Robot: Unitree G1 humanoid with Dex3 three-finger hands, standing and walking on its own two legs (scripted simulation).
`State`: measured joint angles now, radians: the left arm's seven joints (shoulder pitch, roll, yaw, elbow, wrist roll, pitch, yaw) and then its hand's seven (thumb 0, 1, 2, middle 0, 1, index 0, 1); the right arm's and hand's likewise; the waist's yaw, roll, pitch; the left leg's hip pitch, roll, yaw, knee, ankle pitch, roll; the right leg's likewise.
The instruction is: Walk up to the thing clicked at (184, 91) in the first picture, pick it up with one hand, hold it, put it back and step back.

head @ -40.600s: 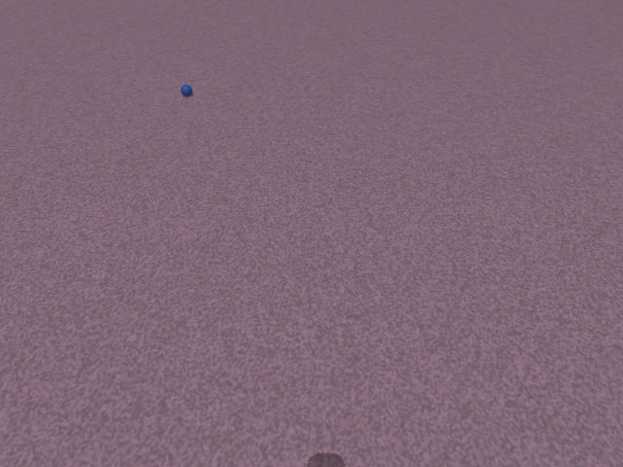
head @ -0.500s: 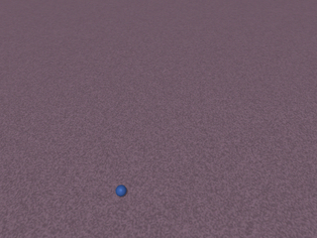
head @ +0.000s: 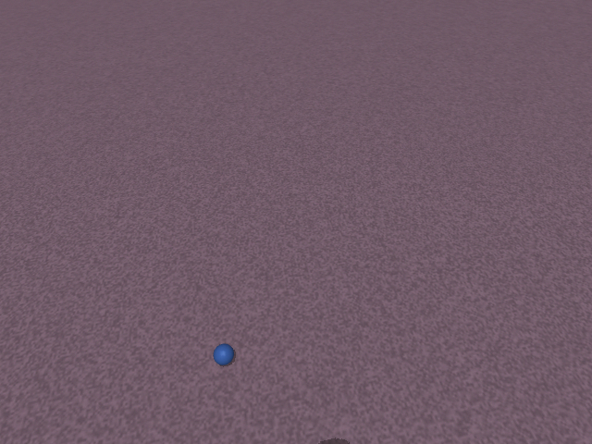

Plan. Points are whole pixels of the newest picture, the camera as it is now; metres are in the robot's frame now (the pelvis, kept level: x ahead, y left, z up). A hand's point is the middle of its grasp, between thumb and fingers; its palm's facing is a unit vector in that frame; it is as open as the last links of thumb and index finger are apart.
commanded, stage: stand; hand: left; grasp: from above
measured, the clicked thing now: (223, 354) +0.52 +0.26 -0.75
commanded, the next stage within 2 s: step back in 0.30 s
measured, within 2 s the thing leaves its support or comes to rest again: neither
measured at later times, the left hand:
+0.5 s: hand out of the picture +0.08 +0.28 -0.17, palm faces +0.00 -0.93 -0.37, open 7.4 cm
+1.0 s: hand out of the picture -0.01 +0.30 -0.18, palm faces -0.12 -0.92 -0.38, open 7.4 cm
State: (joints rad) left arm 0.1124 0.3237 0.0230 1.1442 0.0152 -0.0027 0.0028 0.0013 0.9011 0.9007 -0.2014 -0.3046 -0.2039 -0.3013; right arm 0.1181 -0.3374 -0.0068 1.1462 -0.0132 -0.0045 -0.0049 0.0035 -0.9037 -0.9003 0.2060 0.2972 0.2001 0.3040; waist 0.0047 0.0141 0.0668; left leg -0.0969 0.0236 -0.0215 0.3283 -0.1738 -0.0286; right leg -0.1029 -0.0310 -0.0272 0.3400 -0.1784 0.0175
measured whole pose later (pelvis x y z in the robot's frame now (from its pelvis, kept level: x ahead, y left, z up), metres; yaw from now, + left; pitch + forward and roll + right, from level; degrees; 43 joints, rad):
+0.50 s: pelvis -0.03 +0.02 -0.01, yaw +0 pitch -2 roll +0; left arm 0.07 0.36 0.06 1.01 0.02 0.03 0.01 0.00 0.90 0.90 -0.20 -0.30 -0.21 -0.30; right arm 0.09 -0.40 -0.04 1.03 0.01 0.04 0.01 0.00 -0.90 -0.90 0.21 0.30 0.20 0.30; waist -0.01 0.00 0.15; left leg -0.31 -0.02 -0.03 0.71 -0.39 0.03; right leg -0.26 -0.05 -0.01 0.52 -0.22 0.02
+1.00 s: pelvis -0.13 +0.04 -0.03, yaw -7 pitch -2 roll +0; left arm 0.14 0.38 0.08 0.88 0.02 0.06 0.00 0.00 0.90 0.90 -0.20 -0.30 -0.20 -0.30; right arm 0.11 -0.37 -0.03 0.85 -0.02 0.03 -0.01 0.00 -0.90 -0.90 0.21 0.30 0.20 0.30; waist 0.00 -0.01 0.19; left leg -0.41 0.02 0.09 0.66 -0.22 0.05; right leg -0.25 0.02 0.05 0.70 -0.41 -0.02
